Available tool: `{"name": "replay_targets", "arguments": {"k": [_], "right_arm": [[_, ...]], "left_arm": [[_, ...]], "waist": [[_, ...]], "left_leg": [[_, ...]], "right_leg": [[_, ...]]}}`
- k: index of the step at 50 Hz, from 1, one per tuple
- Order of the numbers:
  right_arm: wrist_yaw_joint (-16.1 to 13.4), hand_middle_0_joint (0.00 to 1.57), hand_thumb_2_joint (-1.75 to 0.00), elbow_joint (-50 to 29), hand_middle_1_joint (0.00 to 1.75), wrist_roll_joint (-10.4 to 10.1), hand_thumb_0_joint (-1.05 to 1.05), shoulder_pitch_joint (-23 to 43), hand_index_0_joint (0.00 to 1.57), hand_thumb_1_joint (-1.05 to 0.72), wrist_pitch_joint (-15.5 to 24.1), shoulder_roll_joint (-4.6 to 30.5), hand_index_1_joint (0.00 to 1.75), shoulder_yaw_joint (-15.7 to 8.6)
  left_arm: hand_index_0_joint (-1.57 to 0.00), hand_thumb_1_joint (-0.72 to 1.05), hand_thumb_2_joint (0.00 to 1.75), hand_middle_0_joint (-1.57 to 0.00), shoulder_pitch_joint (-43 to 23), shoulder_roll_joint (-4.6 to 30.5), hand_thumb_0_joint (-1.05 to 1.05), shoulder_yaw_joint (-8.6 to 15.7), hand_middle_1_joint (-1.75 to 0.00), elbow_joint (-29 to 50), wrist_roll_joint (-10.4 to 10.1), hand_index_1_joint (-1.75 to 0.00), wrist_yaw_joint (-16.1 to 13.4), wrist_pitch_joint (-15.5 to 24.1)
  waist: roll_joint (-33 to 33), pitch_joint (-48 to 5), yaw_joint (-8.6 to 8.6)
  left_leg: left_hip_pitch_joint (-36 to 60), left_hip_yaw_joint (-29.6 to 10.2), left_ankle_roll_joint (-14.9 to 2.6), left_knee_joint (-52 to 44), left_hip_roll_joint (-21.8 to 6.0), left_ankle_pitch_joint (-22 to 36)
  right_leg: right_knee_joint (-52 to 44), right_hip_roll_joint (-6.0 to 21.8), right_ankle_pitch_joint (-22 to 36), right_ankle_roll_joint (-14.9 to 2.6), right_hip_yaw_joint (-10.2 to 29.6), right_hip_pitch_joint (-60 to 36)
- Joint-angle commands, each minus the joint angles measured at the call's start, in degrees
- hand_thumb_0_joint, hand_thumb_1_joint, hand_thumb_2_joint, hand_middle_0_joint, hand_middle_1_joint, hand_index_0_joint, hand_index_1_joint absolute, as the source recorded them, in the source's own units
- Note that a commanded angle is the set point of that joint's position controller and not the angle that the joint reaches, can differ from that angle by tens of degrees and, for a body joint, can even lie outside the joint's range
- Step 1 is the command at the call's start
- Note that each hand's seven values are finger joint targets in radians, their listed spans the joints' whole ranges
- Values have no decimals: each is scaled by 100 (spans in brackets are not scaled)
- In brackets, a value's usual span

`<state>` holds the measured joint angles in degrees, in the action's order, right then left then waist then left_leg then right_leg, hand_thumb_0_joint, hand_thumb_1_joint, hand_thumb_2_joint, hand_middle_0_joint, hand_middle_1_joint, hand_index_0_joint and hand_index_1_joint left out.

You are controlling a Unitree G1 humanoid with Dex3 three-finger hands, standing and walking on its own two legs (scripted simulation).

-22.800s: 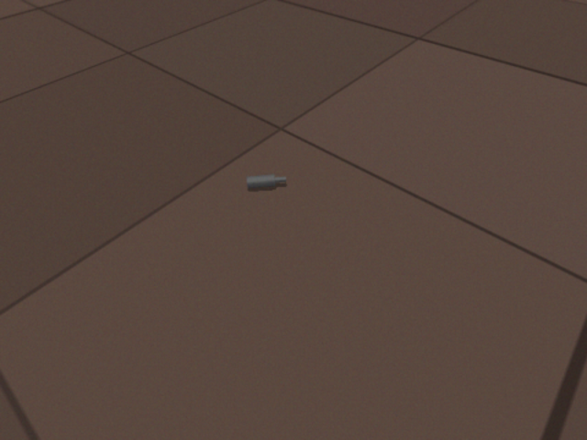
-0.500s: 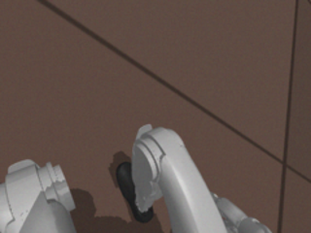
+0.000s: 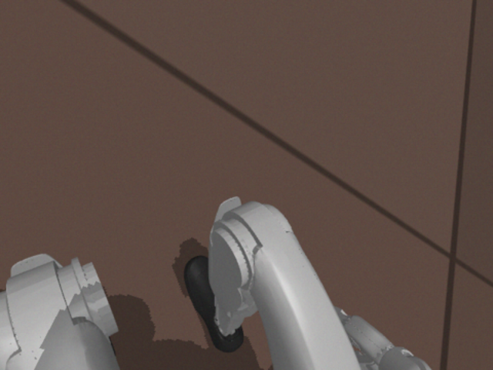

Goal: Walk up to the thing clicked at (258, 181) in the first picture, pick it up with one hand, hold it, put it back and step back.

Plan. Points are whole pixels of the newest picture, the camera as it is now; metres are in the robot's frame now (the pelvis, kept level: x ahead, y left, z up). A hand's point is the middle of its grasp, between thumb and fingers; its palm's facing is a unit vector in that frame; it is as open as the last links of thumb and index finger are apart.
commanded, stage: close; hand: left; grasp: from above
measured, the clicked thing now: out of the picture +0.44 +0.37 -0.27
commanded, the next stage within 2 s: settle in 0.62 s
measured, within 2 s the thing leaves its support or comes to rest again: leaves its support in 1.00 s
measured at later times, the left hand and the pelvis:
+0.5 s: hand out of the picture +0.42 +0.38 -0.24, palm faces -0.44 -0.15 -0.88, open 9.2 cm; pelvis +0.00 +0.00 +0.00, yaw +0 degrees
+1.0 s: hand out of the picture +0.42 +0.38 -0.24, palm faces -0.44 -0.15 -0.89, open 9.0 cm; pelvis +0.00 +0.00 +0.00, yaw +0 degrees
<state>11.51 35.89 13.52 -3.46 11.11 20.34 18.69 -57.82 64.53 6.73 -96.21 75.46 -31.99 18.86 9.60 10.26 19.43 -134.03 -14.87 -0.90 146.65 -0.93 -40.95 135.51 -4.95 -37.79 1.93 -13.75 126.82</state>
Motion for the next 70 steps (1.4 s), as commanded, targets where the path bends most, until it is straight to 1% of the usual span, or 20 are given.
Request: {"name": "replay_targets", "arguments": {"k": [1,3,5,7,8,12,14,20,21,25,27,31,33,38,43,46,50,57,63,70], "right_arm": [[-61,20,-90,60,30,-37,0,-976,20,-89,-30,1910,30,-629],[-53,20,-90,29,30,-30,0,-1034,20,-89,-34,1897,30,-620],[-68,20,-90,35,30,-24,0,-992,20,-89,-45,1906,30,-629],[-64,20,-90,61,30,-21,0,-980,20,-89,-36,1846,30,-595],[-74,20,-90,44,30,-29,0,-928,20,-89,-45,1921,30,-626],[-90,20,-90,40,30,-34,0,-936,20,-89,-59,1883,30,-616],[-92,20,-90,50,30,-22,0,-965,20,-89,-50,1911,30,-603],[-96,20,-90,46,30,-35,0,-960,20,-89,-26,1870,30,-593],[-101,20,-90,68,30,-34,0,-937,20,-89,-47,1900,30,-613],[-100,20,-90,43,30,-21,0,-919,20,-89,-44,1862,30,-604],[-108,20,-90,60,30,-17,0,-874,20,-89,-72,1865,30,-560],[-83,20,-90,46,30,1,0,-947,20,-89,-54,1872,30,-614],[-82,20,-90,31,30,-31,0,-942,20,-90,-55,1927,30,-621],[-70,20,-90,34,30,-53,0,-1005,20,-91,-66,1914,30,-629],[-99,20,-90,-53,30,-61,0,-939,20,-91,-84,1817,30,-639],[-110,20,-90,9,30,-77,0,-898,20,-91,-103,1887,30,-706],[-103,20,-90,-32,30,-101,0,-1031,20,-90,-156,1868,30,-802],[-91,20,-90,13,30,-212,0,-1075,20,-90,-223,1714,30,-1020],[-85,20,-90,59,30,-369,0,-1207,20,-90,-364,1550,30,-1259],[-136,20,-90,4,30,-549,0,-1371,20,-90,-657,1452,30,-1453]], "left_arm": [[-57,21,58,-48,-1118,1503,0,193,-87,527,-134,-78,-221,12],[-59,22,56,-50,-1218,1431,0,83,-86,745,-104,-76,-178,22],[-61,25,56,-52,-1096,1604,0,219,-86,693,-94,-76,-208,8],[-63,28,54,-54,-1282,1409,0,22,-86,776,-121,-76,-181,27],[-65,31,56,-56,-1061,1539,0,193,-86,534,-133,-76,-203,23],[-71,37,56,-61,-1107,1591,0,178,-84,708,-121,-74,-200,37],[-73,40,57,-64,-1106,1538,0,184,-83,515,-137,-74,-205,12],[-80,49,56,-70,-1255,1437,0,-9,-83,739,-63,-73,-179,11],[-82,51,59,-74,-1032,1545,0,163,-81,455,-98,-73,-218,-12],[-88,59,59,-80,-1249,1390,0,22,-79,804,-135,-71,-200,46],[-93,64,59,-84,-852,1589,0,209,-79,230,-80,-71,-258,-17],[-97,69,62,-91,-1339,1389,0,42,-76,834,-116,-69,-213,8],[-99,71,65,-93,-970,1455,0,88,-77,371,-57,-71,-198,-67],[-104,71,64,-98,-1085,1498,0,114,-78,520,-50,-71,-166,-100],[-106,74,61,-99,-1480,1523,0,108,-78,1265,-186,-70,-78,-83],[-107,73,64,-100,-1283,1609,0,250,-75,1313,-243,-69,-36,-83],[-109,78,64,-103,-1100,1700,0,427,-75,1466,-180,-68,65,-151],[-110,79,62,-103,-1183,1431,0,477,-75,2293,-379,-68,350,-233],[-110,80,65,-103,-1011,727,0,121,-76,2452,-546,-69,832,-405],[-111,81,63,-103,-1067,490,0,71,-75,3009,-668,-68,1372,-430]], "waist": [[-3226,-3624,176],[-3326,-3636,220],[-3270,-3694,128],[-3290,-3699,182],[-3208,-3616,178],[-3181,-3688,121],[-3028,-3497,201],[-3270,-3643,170],[-3164,-3636,164],[-3254,-3627,141],[-3128,-3555,95],[-3269,-3625,171],[-3186,-3434,168],[-3234,-3548,185],[-3569,-4002,53],[-3666,-4011,-40],[-3702,-4225,-92],[-3694,-4525,-277],[-3434,-4498,-342],[-3221,-4769,-492]], "left_leg": [[3027,306,87,-1610,-274,1437],[3043,356,72,-1583,-261,1486],[2978,374,67,-1580,-258,1430],[2995,377,67,-1547,-260,1452],[2894,352,61,-1581,-265,1304],[2856,410,37,-1538,-253,1322],[2716,394,18,-1514,-255,1209],[3016,326,72,-1604,-271,1345],[2932,332,59,-1593,-273,1297],[2973,339,75,-1629,-259,1365],[2858,318,60,-1617,-271,1263],[2953,353,70,-1613,-249,1364],[2965,271,82,-1673,-269,1264],[3006,296,81,-1641,-263,1432],[3184,373,101,-1686,-249,1482],[3186,403,128,-1675,-232,1562],[3369,432,120,-1659,-227,1796],[3189,617,83,-1709,-156,1603],[3049,643,34,-1921,-122,1240],[3201,655,18,-2152,-48,1374]], "right_leg": [[-1033,-172,1393,-319,-287,-1764],[-1047,-180,1444,-315,-256,-1832],[-1052,-184,1398,-325,-250,-1875],[-1037,-167,1462,-329,-231,-1850],[-1075,-188,1308,-330,-274,-1819],[-1102,-200,1339,-321,-231,-1897],[-1140,-185,1259,-308,-252,-1820],[-1025,-175,1354,-327,-268,-1729],[-1049,-193,1309,-323,-270,-1801],[-1061,-197,1364,-322,-279,-1769],[-1040,-203,1274,-331,-281,-1784],[-1064,-179,1366,-320,-287,-1720],[-997,-176,1242,-322,-311,-1550],[-992,-158,1374,-324,-265,-1647],[-1044,-160,1455,-351,-235,-1838],[-1048,-147,1479,-365,-249,-1769],[-1035,-136,1573,-375,-213,-1824],[-1214,-103,1489,-410,-94,-1818],[-1331,-70,1220,-409,7,-1568],[-1433,15,1288,-424,110,-1578]]}}
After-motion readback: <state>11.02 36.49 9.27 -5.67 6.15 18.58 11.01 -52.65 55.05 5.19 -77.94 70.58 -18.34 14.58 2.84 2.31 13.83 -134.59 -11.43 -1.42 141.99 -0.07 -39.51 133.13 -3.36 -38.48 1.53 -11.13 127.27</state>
